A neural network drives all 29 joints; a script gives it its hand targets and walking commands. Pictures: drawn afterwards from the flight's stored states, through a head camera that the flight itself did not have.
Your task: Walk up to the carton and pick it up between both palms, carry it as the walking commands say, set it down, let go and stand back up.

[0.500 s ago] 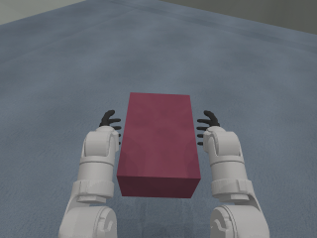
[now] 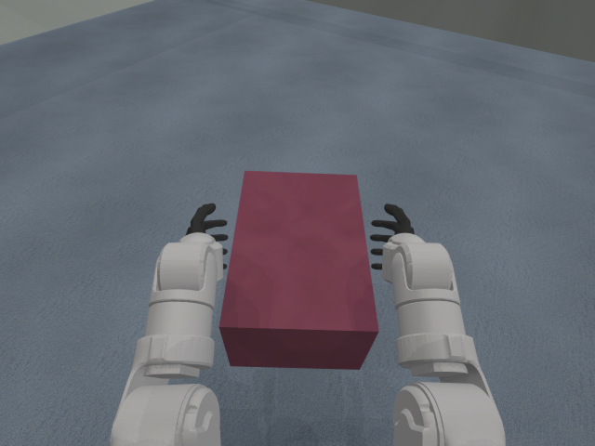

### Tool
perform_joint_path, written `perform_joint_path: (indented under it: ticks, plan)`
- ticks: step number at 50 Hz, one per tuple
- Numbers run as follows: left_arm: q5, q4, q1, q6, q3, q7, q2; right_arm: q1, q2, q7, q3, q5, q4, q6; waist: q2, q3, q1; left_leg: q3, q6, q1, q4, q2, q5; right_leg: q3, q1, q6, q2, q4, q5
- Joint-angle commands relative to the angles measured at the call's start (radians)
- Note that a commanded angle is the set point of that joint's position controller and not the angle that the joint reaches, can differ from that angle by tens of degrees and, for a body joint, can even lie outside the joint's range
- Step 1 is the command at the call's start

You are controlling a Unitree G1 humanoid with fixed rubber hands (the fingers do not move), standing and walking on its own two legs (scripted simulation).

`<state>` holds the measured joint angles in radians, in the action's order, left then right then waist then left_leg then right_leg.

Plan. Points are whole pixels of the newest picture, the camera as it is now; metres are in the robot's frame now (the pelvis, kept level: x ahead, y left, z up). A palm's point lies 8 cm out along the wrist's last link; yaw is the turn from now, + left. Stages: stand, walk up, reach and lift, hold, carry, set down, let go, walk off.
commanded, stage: carry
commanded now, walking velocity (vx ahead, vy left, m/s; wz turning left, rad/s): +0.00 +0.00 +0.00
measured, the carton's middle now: (298, 263) +0.39 +0.00 +0.00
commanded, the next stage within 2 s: none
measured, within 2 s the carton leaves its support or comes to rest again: neither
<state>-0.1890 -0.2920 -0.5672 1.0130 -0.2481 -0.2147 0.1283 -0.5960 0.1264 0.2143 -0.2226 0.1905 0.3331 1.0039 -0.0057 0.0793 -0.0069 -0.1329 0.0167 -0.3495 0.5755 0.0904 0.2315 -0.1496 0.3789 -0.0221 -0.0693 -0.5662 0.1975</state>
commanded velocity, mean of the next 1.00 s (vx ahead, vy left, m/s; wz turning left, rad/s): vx -0.10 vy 0.00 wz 0.00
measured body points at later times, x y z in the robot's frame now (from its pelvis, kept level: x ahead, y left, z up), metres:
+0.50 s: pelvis +0.00 +0.00 +0.00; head -0.02 +0.00 +0.45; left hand +0.35 +0.14 +0.08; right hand +0.35 -0.14 +0.09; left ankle +0.04 +0.13 -0.73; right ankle +0.06 -0.11 -0.73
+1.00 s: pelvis -0.04 -0.01 -0.01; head -0.04 +0.00 +0.44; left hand +0.27 +0.13 +0.07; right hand +0.27 -0.15 +0.07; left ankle +0.04 +0.13 -0.73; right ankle +0.06 -0.11 -0.73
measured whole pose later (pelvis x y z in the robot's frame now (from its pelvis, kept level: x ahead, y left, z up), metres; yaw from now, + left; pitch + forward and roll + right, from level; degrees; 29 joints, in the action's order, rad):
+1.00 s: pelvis -0.04 -0.01 -0.01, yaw +0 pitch +1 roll +0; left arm -0.13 0.10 -0.37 1.23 -0.17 -0.28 0.18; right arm -0.38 0.19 0.28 -0.16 0.13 -0.07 1.21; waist -0.01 0.04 0.00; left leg -0.13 0.02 -0.43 0.62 0.11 0.19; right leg -0.15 0.46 -0.04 -0.06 -0.59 0.15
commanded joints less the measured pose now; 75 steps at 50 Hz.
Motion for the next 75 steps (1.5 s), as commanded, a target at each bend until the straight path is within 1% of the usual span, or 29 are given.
perform_joint_path:
  ticks: [1, 32, 33, 35, 37, 42, 44, 46, 47, 50, 51, 53, 55, 56, 58, 60, 61, 62, 63, 64, 65, 66, 67, 68, 69, 70, 71, 72, 75]
  plan:
    - [0.396, 0.058, -0.67, -0.031, 0.494, 0.372, 0.981, -0.642, 1.001, -0.354, 0.478, -0.39, -0.067, -0.044, 0.005, 0.35, 0.001, 0.081, -0.018, 0.085, -0.089, 0.059, -0.04, 0.118, -0.158, -0.017, -0.083, 0.094, -0.046]
    - [0.38, 0.045, -0.649, -0.08, 0.491, 0.365, 0.955, -0.609, 0.981, -0.351, 0.47, -0.373, -0.042, -0.089, 0.005, 0.346, 0.001, 0.079, -0.013, 0.096, -0.085, 0.058, -0.054, 0.12, -0.162, -0.015, -0.083, 0.093, -0.053]
    - [0.408, 0.114, -0.59, -0.061, 0.539, 0.368, 0.994, -0.546, 1.017, -0.353, 0.517, -0.397, -0.111, -0.07, 0.005, 0.342, 0.0, 0.081, -0.014, 0.097, -0.079, 0.061, -0.094, 0.117, -0.161, -0.016, -0.082, 0.082, -0.102]
    - [0.442, 0.201, -0.573, -0.006, 0.593, 0.371, 1.028, -0.528, 1.042, -0.355, 0.568, -0.428, -0.198, -0.017, 0.003, 0.367, 0.001, 0.083, -0.016, 0.102, -0.052, 0.077, -0.225, 0.106, -0.177, -0.021, -0.086, 0.037, -0.259]
    - [0.477, 0.287, -0.556, 0.061, 0.639, 0.372, 1.048, -0.505, 1.057, -0.354, 0.616, -0.462, -0.281, 0.048, 0.007, 0.393, 0.003, 0.083, -0.014, 0.101, -0.031, 0.093, -0.325, 0.102, -0.185, -0.018, -0.095, 0.002, -0.36]
    - [0.503, 0.356, -0.447, 0.171, 0.678, 0.378, 1.055, -0.381, 1.069, -0.365, 0.647, -0.486, -0.34, 0.162, 0.016, 0.392, 0.006, 0.08, -0.007, 0.083, -0.004, 0.121, -0.353, 0.102, -0.15, 0.0, -0.124, -0.013, -0.405]
    - [0.501, 0.38, -0.406, 0.193, 0.687, 0.386, 1.064, -0.335, 1.08, -0.374, 0.654, -0.484, -0.362, 0.186, 0.005, 0.373, 0.005, 0.077, -0.008, 0.069, -0.005, 0.12, -0.294, 0.108, -0.133, -0.002, -0.131, 0.008, -0.373]
    - [0.502, 0.412, -0.384, 0.205, 0.7, 0.393, 1.071, -0.312, 1.091, -0.382, 0.666, -0.485, -0.396, 0.201, -0.011, 0.345, 0.003, 0.072, -0.011, 0.048, -0.012, 0.113, -0.185, 0.123, -0.106, -0.009, -0.139, 0.05, -0.276]
    - [0.503, 0.429, -0.38, 0.209, 0.707, 0.395, 1.071, -0.309, 1.094, -0.385, 0.674, -0.488, -0.413, 0.206, -0.021, 0.327, 0.002, 0.069, -0.014, 0.036, -0.019, 0.108, -0.109, 0.135, -0.086, -0.014, -0.144, 0.081, -0.19]
    - [0.52, 0.491, -0.377, 0.22, 0.722, 0.392, 1.076, -0.315, 1.104, -0.39, 0.694, -0.514, -0.482, 0.218, -0.038, 0.261, 0.005, 0.068, -0.027, -0.006, -0.075, 0.089, 0.144, 0.18, -0.011, -0.021, -0.157, 0.206, 0.18]
    - [0.52, 0.498, -0.371, 0.224, 0.722, 0.39, 1.072, -0.314, 1.102, -0.389, 0.694, -0.516, -0.492, 0.221, -0.042, 0.255, 0.006, 0.063, -0.03, 0.003, -0.082, 0.084, 0.178, 0.184, 0.012, -0.02, -0.159, 0.234, 0.241]
    - [0.519, 0.507, -0.357, 0.229, 0.723, 0.387, 1.067, -0.299, 1.103, -0.388, 0.697, -0.516, -0.497, 0.226, -0.042, 0.266, 0.006, 0.047, -0.036, 0.03, -0.087, 0.081, 0.165, 0.163, 0.022, -0.012, -0.153, 0.245, 0.255]
    - [0.516, 0.51, -0.341, 0.231, 0.729, 0.386, 1.066, -0.284, 1.106, -0.387, 0.698, -0.512, -0.499, 0.231, -0.019, 0.282, 0.005, 0.057, -0.043, 0.037, -0.127, 0.1, 0.159, 0.115, 0.007, 0.0, -0.128, 0.209, 0.227]
    - [0.514, 0.509, -0.335, 0.232, 0.733, 0.385, 1.067, -0.28, 1.106, -0.387, 0.7, -0.511, -0.5, 0.234, 0.015, 0.288, 0.006, 0.087, -0.05, 0.025, -0.172, 0.127, 0.181, 0.083, -0.008, 0.008, -0.104, 0.156, 0.21]
    - [0.511, 0.491, -0.325, 0.232, 0.735, 0.385, 1.07, -0.277, 1.102, -0.386, 0.704, -0.507, -0.49, 0.24, 0.164, 0.304, 0.012, 0.201, -0.082, -0.058, -0.301, 0.235, 0.282, 0.005, -0.081, 0.028, -0.027, -0.122, 0.117]
    - [0.508, 0.452, -0.323, 0.232, 0.725, 0.388, 1.064, -0.251, 1.092, -0.388, 0.694, -0.493, -0.453, 0.247, 0.249, 0.275, 0.009, 0.182, -0.112, -0.134, -0.323, 0.277, 0.337, 0.017, -0.072, 0.028, 0.017, -0.308, 0.167]
    - [0.513, 0.448, -0.332, 0.229, 0.728, 0.391, 1.069, -0.253, 1.092, -0.389, 0.691, -0.488, -0.443, 0.247, 0.247, 0.253, 0.013, 0.152, -0.099, -0.115, -0.314, 0.271, 0.299, 0.024, -0.044, 0.024, 0.017, -0.263, 0.189]
    - [0.524, 0.454, -0.356, 0.226, 0.731, 0.394, 1.069, -0.264, 1.093, -0.388, 0.689, -0.485, -0.442, 0.245, 0.218, 0.244, 0.012, 0.128, -0.08, -0.071, -0.271, 0.25, 0.232, 0.025, -0.036, 0.018, 0.014, -0.178, 0.188]
    - [0.533, 0.451, -0.373, 0.225, 0.727, 0.398, 1.063, -0.273, 1.092, -0.384, 0.686, -0.482, -0.442, 0.243, 0.16, 0.248, 0.01, 0.104, -0.062, -0.038, -0.196, 0.225, 0.159, 0.047, -0.054, 0.013, 0.007, -0.071, 0.176]
    - [0.54, 0.438, -0.373, 0.225, 0.725, 0.405, 1.058, -0.258, 1.086, -0.378, 0.677, -0.469, -0.43, 0.241, 0.07, 0.256, 0.009, 0.08, -0.034, -0.074, -0.124, 0.188, 0.116, 0.097, -0.111, 0.001, -0.019, 0.035, 0.135]
    - [0.534, 0.405, -0.338, 0.223, 0.721, 0.412, 1.055, -0.239, 1.082, -0.377, 0.667, -0.453, -0.425, 0.237, -0.178, 0.253, 0.019, -0.011, 0.007, -0.218, 0.043, 0.088, 0.251, 0.36, -0.12, -0.057, -0.192, 0.229, 0.283]
    - [0.551, 0.439, -0.342, 0.223, 0.727, 0.418, 1.065, -0.259, 1.07, -0.372, 0.664, -0.45, -0.452, 0.233, -0.368, 0.234, 0.034, -0.049, 0.025, -0.239, 0.385, -0.004, 0.369, 0.598, 0.005, -0.161, -0.403, 0.429, 0.426]
    - [0.558, 0.45, -0.38, 0.231, 0.709, 0.419, 1.053, -0.268, 1.09, -0.365, 0.661, -0.447, -0.434, 0.235, -0.297, 0.205, 0.026, 0.075, 0.006, -0.195, 0.575, -0.001, 0.352, 0.54, 0.105, -0.184, -0.411, 0.449, 0.474]
    - [0.554, 0.452, -0.384, 0.237, 0.7, 0.415, 1.043, -0.281, 1.097, -0.365, 0.669, -0.464, -0.435, 0.233, -0.193, 0.209, 0.02, 0.097, -0.005, -0.152, 0.666, -0.015, 0.295, 0.423, 0.136, -0.149, -0.346, 0.407, 0.4]
    - [0.548, 0.453, -0.375, 0.239, 0.695, 0.413, 1.046, -0.285, 1.106, -0.365, 0.678, -0.475, -0.445, 0.229, -0.137, 0.239, 0.015, 0.097, -0.014, -0.159, 0.687, -0.008, 0.241, 0.313, 0.068, -0.11, -0.282, 0.341, 0.26]
    - [0.545, 0.454, -0.371, 0.237, 0.693, 0.412, 1.06, -0.305, 1.12, -0.364, 0.695, -0.487, -0.466, 0.226, -0.121, 0.278, 0.013, 0.072, -0.022, -0.167, 0.667, -0.014, 0.203, 0.233, -0.014, -0.085, -0.24, 0.295, 0.146]
    - [0.545, 0.458, -0.376, 0.232, 0.69, 0.41, 1.073, -0.326, 1.125, -0.363, 0.707, -0.498, -0.488, 0.224, -0.121, 0.299, 0.011, 0.047, -0.027, -0.162, 0.58, -0.022, 0.186, 0.186, -0.076, -0.067, -0.211, 0.268, 0.074]
    - [0.539, 0.464, -0.38, 0.229, 0.687, 0.406, 1.072, -0.34, 1.124, -0.364, 0.711, -0.506, -0.501, 0.226, -0.135, 0.312, 0.014, 0.028, -0.03, -0.148, 0.493, -0.036, 0.204, 0.184, -0.124, -0.065, -0.213, 0.261, 0.02]
    - [0.496, 0.46, -0.319, 0.231, 0.678, 0.389, 1.06, -0.296, 1.118, -0.373, 0.706, -0.514, -0.471, 0.246, -0.194, 0.338, 0.025, 0.013, -0.028, -0.068, 0.264, -0.075, 0.303, 0.239, -0.209, -0.083, -0.261, 0.28, -0.062]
